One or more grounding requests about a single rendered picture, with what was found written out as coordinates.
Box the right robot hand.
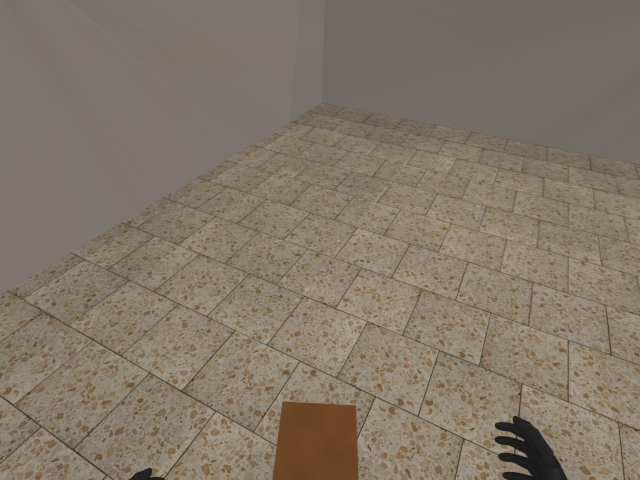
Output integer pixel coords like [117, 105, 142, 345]
[495, 416, 568, 480]

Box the carton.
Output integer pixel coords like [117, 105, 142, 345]
[272, 402, 359, 480]

